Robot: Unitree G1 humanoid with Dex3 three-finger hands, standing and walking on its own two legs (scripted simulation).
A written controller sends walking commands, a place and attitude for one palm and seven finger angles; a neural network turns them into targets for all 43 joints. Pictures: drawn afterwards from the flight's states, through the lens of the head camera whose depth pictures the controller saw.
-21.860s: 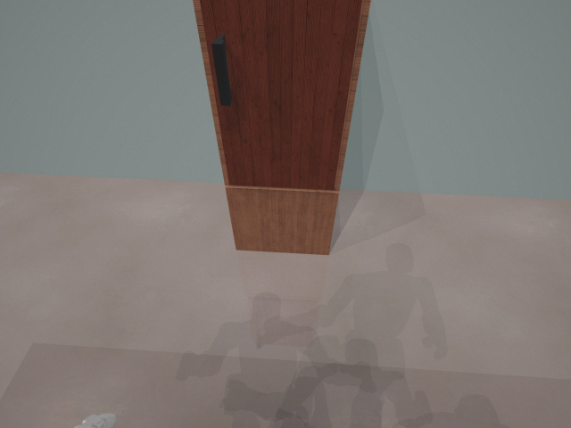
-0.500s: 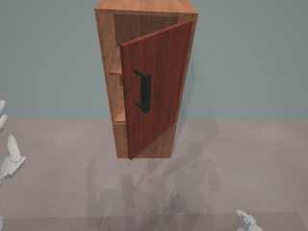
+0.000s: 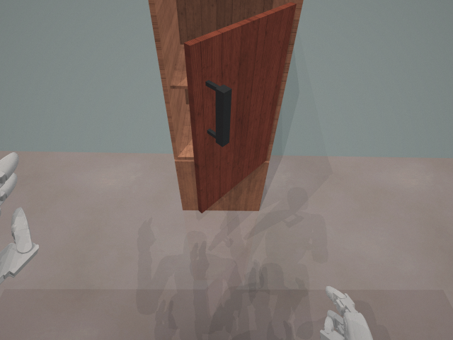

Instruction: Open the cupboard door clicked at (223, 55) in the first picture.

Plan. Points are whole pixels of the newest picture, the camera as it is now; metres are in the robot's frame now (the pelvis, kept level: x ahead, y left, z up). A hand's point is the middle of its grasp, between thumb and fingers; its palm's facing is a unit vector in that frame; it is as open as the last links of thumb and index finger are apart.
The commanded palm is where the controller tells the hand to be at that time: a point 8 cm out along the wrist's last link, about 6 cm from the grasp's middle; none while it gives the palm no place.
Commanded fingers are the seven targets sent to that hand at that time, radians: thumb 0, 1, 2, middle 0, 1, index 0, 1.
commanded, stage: stop stepping back and stand still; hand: left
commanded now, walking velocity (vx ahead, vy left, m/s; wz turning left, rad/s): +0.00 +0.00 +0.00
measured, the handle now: (216, 114) +0.60 +0.05 +0.07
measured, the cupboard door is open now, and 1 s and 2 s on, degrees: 46 46 46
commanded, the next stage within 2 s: let the arm hang, fingers relaxed in 0.08 s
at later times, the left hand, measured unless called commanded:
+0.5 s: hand out of the picture +0.04 +0.17 -0.19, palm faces +0.01 -0.99 -0.14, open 7.2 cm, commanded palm none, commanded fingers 0.00 0.90 0.90 -0.20 -0.30 -0.20 -0.30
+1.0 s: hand out of the picture -0.05 +0.14 -0.17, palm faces +0.09 -0.98 -0.20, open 7.4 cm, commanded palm none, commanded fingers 0.00 0.90 0.90 -0.20 -0.30 -0.20 -0.30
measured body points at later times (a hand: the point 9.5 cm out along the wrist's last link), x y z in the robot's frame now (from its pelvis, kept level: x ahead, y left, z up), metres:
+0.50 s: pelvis +0.01 +0.00 -0.01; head +0.02 +0.03 +0.44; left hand +0.04 +0.22 -0.18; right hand +0.05 -0.26 -0.14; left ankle +0.11 +0.09 -0.74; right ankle -0.05 -0.11 -0.74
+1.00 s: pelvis +0.02 -0.02 +0.00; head +0.01 -0.03 +0.44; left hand -0.06 +0.19 -0.16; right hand +0.01 -0.22 -0.18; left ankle +0.11 +0.09 -0.74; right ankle -0.05 -0.11 -0.74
